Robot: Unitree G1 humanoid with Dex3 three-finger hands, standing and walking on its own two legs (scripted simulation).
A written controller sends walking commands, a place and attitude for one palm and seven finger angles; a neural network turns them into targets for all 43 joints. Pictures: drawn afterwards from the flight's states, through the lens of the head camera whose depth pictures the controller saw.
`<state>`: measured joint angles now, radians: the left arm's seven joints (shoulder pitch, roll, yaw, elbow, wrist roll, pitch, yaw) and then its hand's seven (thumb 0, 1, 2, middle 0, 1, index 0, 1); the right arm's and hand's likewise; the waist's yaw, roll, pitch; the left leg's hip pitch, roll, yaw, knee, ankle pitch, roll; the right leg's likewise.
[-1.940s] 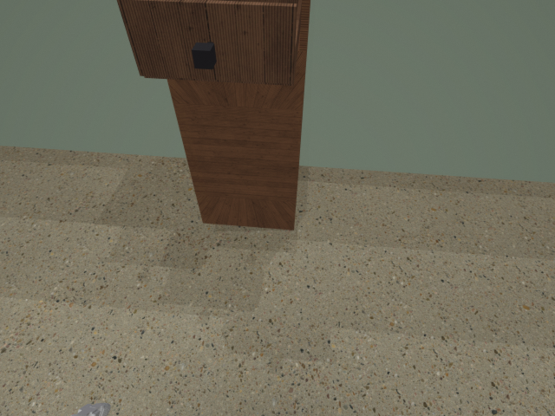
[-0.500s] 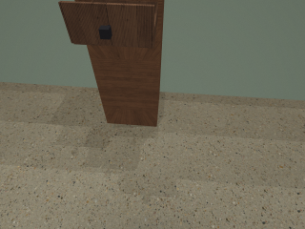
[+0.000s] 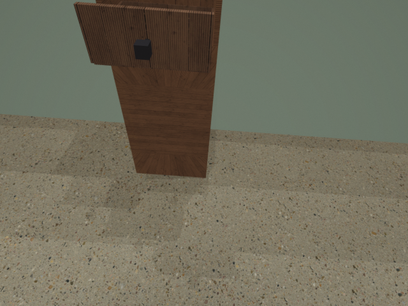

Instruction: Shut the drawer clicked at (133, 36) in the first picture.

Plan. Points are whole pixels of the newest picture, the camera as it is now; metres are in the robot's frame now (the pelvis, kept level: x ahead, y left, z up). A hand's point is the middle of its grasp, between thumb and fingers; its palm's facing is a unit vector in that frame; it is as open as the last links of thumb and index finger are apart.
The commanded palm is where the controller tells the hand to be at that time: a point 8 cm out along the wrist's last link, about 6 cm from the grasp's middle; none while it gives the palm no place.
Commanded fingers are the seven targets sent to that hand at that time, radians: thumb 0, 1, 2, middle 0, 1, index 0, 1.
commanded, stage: take the last steps up to it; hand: left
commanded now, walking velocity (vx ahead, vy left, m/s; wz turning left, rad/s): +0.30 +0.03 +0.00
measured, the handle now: (144, 46) +0.75 +0.22 +0.16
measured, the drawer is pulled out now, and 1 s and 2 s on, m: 0.21 0.21 0.21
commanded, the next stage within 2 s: come to a stop and stand still in 0.78 s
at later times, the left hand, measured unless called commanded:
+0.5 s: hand (135, 275) +0.23 +0.17 -0.17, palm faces +0.08 -0.98 -0.19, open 7.2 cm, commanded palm none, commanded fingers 0.00 0.90 0.90 -0.20 -0.30 -0.20 -0.30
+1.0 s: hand (119, 226) +0.35 +0.24 -0.17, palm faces +0.07 -0.99 -0.15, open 7.3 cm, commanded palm none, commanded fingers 0.00 0.90 0.90 -0.20 -0.30 -0.20 -0.30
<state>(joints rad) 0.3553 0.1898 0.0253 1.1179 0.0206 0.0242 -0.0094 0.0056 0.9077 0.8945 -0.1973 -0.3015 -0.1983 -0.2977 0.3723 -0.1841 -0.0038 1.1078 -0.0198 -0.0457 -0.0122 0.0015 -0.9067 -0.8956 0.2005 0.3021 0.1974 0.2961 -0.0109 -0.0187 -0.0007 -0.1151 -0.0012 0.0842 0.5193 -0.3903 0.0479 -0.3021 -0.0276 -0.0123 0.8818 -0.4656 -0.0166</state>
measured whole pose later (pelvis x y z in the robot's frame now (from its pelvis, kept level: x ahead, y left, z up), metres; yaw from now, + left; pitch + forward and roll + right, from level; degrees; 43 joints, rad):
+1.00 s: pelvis +0.33 +0.07 +0.01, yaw +1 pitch -1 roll -1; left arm 0.24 0.17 0.06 1.08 0.02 0.01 0.02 0.01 0.93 0.90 -0.19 -0.30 -0.19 -0.30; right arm 0.37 -0.08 -0.01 1.13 -0.01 -0.05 -0.04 0.00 -0.92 -0.90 0.20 0.30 0.20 0.30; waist -0.01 -0.04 0.05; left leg -0.08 -0.01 0.19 0.34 -0.26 0.08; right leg -0.49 -0.08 -0.07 0.90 -0.23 0.02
